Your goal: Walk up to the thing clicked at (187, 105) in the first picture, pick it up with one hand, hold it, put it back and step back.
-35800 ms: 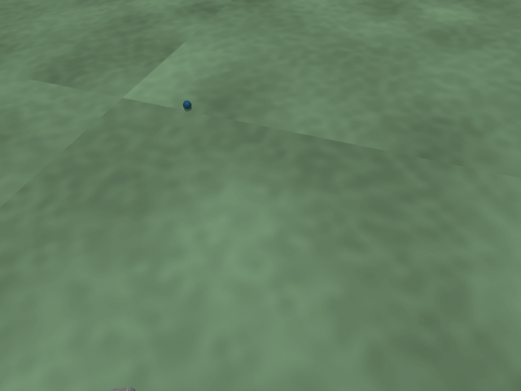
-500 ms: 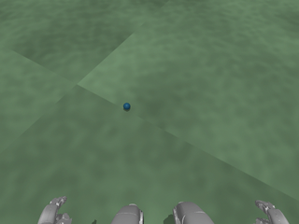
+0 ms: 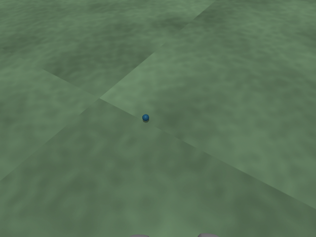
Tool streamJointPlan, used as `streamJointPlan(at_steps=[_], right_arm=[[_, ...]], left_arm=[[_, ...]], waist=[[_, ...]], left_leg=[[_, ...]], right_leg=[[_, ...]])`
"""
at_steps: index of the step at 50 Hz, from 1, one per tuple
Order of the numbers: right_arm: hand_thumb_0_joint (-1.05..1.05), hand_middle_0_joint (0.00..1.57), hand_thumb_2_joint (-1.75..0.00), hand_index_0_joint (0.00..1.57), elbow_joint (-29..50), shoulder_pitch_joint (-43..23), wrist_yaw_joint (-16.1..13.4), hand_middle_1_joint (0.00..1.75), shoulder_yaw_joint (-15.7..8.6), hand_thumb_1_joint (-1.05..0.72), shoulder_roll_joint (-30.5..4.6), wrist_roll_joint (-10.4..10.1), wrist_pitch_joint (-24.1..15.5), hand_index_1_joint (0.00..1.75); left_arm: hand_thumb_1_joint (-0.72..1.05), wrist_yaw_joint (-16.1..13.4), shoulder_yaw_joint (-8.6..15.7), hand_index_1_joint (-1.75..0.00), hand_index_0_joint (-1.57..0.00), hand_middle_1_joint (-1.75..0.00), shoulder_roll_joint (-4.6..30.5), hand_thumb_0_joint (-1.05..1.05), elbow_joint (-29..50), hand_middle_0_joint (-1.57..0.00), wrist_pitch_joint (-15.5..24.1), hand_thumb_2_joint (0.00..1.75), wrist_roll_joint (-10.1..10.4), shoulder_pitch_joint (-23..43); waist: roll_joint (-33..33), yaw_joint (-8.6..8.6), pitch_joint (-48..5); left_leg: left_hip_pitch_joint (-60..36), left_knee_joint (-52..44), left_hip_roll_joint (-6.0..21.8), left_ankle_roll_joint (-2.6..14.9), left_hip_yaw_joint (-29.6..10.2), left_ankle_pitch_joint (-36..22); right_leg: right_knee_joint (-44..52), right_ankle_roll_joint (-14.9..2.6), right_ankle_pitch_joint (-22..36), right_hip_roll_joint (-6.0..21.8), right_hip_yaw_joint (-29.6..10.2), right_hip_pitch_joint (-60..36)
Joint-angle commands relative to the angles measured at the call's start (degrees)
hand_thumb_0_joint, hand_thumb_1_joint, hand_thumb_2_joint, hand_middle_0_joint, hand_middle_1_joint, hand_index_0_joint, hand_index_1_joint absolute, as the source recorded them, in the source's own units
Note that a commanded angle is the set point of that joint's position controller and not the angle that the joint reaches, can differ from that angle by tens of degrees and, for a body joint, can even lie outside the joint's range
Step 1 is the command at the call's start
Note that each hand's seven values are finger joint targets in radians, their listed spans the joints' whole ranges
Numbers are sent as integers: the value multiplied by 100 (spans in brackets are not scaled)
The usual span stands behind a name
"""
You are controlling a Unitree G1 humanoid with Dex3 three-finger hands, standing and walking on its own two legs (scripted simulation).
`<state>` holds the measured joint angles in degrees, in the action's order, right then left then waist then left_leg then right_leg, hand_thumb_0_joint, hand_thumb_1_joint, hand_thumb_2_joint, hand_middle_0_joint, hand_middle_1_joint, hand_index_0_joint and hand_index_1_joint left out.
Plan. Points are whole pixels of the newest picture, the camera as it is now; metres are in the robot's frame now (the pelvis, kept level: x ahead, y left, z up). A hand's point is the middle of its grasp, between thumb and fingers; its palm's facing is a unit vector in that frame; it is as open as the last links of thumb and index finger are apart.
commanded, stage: step back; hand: left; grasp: from above
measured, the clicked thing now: (145, 117) +1.06 +0.23 -0.73
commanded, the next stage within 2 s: stand in 0.80 s
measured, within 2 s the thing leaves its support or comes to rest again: neither
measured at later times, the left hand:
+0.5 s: hand out of the picture +0.08 +0.27 -0.15, palm faces +0.04 -0.93 -0.36, open 7.4 cm
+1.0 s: hand (91, 225) +0.16 +0.24 -0.13, palm faces -0.03 -0.94 -0.35, open 7.4 cm
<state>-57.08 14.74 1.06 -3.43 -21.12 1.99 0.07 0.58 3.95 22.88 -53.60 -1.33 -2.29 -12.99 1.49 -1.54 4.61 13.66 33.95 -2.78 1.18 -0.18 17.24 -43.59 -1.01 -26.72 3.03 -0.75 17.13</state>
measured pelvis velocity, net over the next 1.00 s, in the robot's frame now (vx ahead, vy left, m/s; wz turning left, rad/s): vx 0.06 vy -0.01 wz -0.01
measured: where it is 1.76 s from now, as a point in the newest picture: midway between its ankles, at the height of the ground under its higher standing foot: outside the picture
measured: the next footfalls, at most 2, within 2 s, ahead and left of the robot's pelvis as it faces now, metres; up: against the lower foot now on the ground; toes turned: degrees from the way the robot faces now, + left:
left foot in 0.42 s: +0.12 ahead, +0.12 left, +0.00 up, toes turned +2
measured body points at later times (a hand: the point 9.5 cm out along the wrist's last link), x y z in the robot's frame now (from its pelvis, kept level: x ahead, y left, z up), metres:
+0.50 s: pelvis +0.04 +0.00 +0.00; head +0.06 +0.01 +0.45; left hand +0.08 +0.31 -0.13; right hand +0.13 -0.31 -0.12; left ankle +0.08 +0.12 -0.72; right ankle +0.02 -0.14 -0.72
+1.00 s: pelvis +0.06 -0.01 +0.02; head +0.07 -0.01 +0.47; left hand +0.16 +0.29 -0.11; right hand +0.17 -0.30 -0.11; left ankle +0.08 +0.12 -0.72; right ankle +0.02 -0.14 -0.72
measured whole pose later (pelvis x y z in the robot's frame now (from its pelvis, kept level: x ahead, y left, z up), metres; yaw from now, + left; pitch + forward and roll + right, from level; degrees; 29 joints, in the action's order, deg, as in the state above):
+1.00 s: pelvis +0.06 -0.01 +0.02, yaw -1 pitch -3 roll +0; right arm -63.9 1.5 0.9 -1.0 -19.4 0.1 -0.8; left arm 0.0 0.1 19.7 -63.4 1.5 -0.6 -4.0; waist -0.3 -0.1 4.1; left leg 9.0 21.5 1.7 -0.8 1.9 9.9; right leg -20.3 0.9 -14.3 0.9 -0.3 3.5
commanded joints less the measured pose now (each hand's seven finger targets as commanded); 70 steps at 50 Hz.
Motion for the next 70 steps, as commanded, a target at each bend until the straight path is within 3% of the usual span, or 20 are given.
streamJointPlan(at_steps=[1,5,7,8,9,10,11,16,19,21,22,23,24,26,28,31,35,43,60,70], right_arm=[[0,20,-90,20,636,-558,-147,30,-265,-90,-1513,41,-375,30],[0,20,-90,20,640,-673,-83,30,-315,-90,-1509,65,-267,30],[0,20,-90,20,656,-755,-74,30,-273,-90,-1338,10,-150,30],[0,20,-90,20,671,-597,-87,30,-200,-90,-1110,-17,-118,30],[0,20,-90,20,795,-763,-101,30,-137,-90,-811,-34,-119,30],[0,20,-90,20,738,-786,-166,30,-199,-90,-1046,8,-112,30],[0,20,-90,20,657,-581,-156,30,-249,-90,-1249,-26,-159,30],[0,20,-90,20,387,-240,-72,30,-203,-90,-994,-48,-242,30],[0,20,-90,20,336,-412,-76,30,-179,-90,-854,-49,-259,30],[0,20,-90,20,219,-252,-148,30,-217,-90,-936,-26,-292,30],[0,20,-90,20,211,-164,-196,30,-268,-90,-1214,1,-319,30],[0,20,-90,20,333,-527,-197,30,-273,-90,-1522,-43,-323,30],[0,20,-90,20,344,-720,-183,30,-289,-90,-1623,-82,-294,30],[0,20,-90,20,301,-942,-186,30,-206,-90,-1463,-32,-264,30],[0,20,-90,20,309,-1246,-185,30,-155,-90,-1345,-76,-230,30],[0,20,-90,20,152,-1173,-178,30,-68,-90,-1050,-117,-225,30],[0,20,-90,20,-30,-1412,-168,30,-67,-90,-1063,-123,-235,30],[0,20,-90,20,-273,-1483,-129,30,4,-90,-1031,-189,-222,30],[0,20,-90,20,-537,-1451,-93,30,67,-90,-1024,-151,-206,30],[0,20,-90,20,-600,-1243,-115,30,86,-90,-1064,-152,-211,30]], left_arm=[[90,13,254,-30,-20,-30,1072,0,398,-20,190,90,148,395],[90,65,273,-30,-20,-30,1012,0,117,-20,264,90,108,62],[90,12,307,-30,-20,-30,964,0,-72,-20,306,90,48,-251],[90,-30,360,-30,-20,-30,1132,0,-98,-20,339,90,1,-376],[90,-72,453,-30,-20,-30,1555,0,-98,-20,377,90,-54,-519],[90,-74,507,-30,-20,-30,1866,0,45,-20,406,90,-53,-168],[90,-81,491,-30,-20,-30,1762,0,218,-20,447,90,-11,135],[90,-74,325,-30,-20,-30,1369,0,186,-20,523,90,30,469],[90,-77,211,-30,-20,-30,1301,0,171,-20,433,90,112,534],[90,-90,98,-30,-20,-30,1087,0,202,-20,365,90,164,504],[90,-88,25,-30,-20,-30,883,0,256,-20,351,90,209,395],[90,-105,12,-30,-20,-30,843,0,177,-20,276,90,297,351],[90,-141,78,-30,-20,-30,995,0,29,-20,237,90,274,395],[90,-131,24,-30,-20,-30,913,0,-62,-20,253,90,211,448],[90,-141,41,-30,-20,-30,1022,0,-277,-20,330,90,182,144],[90,-110,57,-30,-20,-30,1177,0,-271,-20,370,90,184,610],[90,-138,5,-30,-20,-30,1068,0,-406,-20,370,90,197,720],[90,-132,-129,-30,-20,-30,915,0,-610,-20,377,90,213,970],[90,-98,-137,-30,-20,-30,946,0,-795,-20,367,90,177,1103],[90,-98,-155,-30,-20,-30,963,0,-814,-20,345,90,193,1011]], waist=[[-555,27,83],[-1138,50,-82],[-844,-196,-122],[-280,-234,-175],[828,-375,-62],[776,-295,291],[300,-145,453],[647,39,-141],[735,96,-248],[323,207,-578],[-343,204,-902],[-796,77,-988],[-856,76,-859],[-869,-5,-663],[-956,-120,-635],[-402,112,-790],[-241,78,-910],[-45,183,-910],[-151,181,-594],[-55,209,-671]], left_leg=[[84,-2056,1718,992,-2451,1993],[671,-1791,1343,744,-1501,1796],[1243,-1128,1075,438,-1053,1831],[1642,-460,800,244,-789,1772],[2580,971,60,5,-415,1729],[2224,1712,134,-74,-606,1512],[2095,1843,322,-91,-809,1168],[849,862,456,-130,-301,708],[61,-330,283,-118,211,-167],[-709,-891,422,19,-55,-1315],[-1134,-1007,1122,244,-871,-1968],[-622,-1178,1847,832,-1790,-1708],[-200,-1253,2081,1133,-1954,-1582],[-169,-1199,1815,874,-1519,-1549],[161,-877,1451,443,-1016,-1767],[-163,-828,974,97,-494,-1411],[-601,-839,1082,170,-419,-2236],[-1044,-1195,1077,74,-378,-2631],[-781,-1830,1023,-74,-366,-1207],[-873,-1771,1077,-69,-399,-1657]], right_leg=[[-608,-51,-58,72,-390,873],[753,-21,137,-216,159,-328],[1689,-91,679,-439,322,-1273],[2025,-160,388,-242,-231,-1680],[2996,-622,-1451,958,-2427,-1663],[3466,-1095,-2406,1898,-3300,-634],[3299,-1312,-1810,1938,-3190,-516],[2510,-881,1357,1169,-1085,-402],[1839,-664,2764,854,-502,-291],[1109,-369,3330,614,-228,-191],[631,-144,2916,318,-97,74],[368,26,1178,-158,136,-8],[409,-11,140,-150,70,-371],[832,-117,233,-75,-27,-331],[1592,-107,1518,59,-158,-915],[1711,-178,2326,343,-518,-885],[1885,-114,2767,303,-367,-902],[2392,26,3270,414,-363,-1173],[3011,21,1837,449,-412,-1108],[2922,18,2156,439,-378,-1095]])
